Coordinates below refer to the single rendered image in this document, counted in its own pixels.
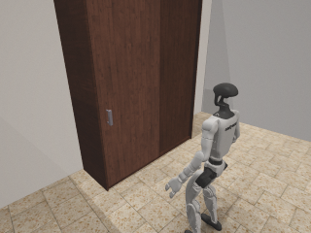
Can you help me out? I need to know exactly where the handle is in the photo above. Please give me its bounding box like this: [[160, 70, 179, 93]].
[[106, 110, 114, 126]]

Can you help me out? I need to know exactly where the robot left forearm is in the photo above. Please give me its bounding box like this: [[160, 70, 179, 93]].
[[177, 151, 204, 183]]

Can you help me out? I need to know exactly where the robot right shin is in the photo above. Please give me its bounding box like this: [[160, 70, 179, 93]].
[[202, 186, 218, 223]]

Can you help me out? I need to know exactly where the robot head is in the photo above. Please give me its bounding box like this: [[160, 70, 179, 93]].
[[213, 83, 239, 119]]

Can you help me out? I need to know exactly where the right robot upper arm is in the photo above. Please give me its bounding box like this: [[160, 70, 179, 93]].
[[231, 110, 240, 141]]

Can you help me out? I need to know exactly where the robot left hand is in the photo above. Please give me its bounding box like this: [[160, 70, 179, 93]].
[[165, 177, 183, 198]]

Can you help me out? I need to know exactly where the wardrobe door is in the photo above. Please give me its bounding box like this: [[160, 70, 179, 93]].
[[86, 0, 160, 186], [158, 0, 199, 153]]

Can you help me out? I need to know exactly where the left robot upper arm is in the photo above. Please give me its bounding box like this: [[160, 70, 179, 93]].
[[199, 117, 219, 162]]

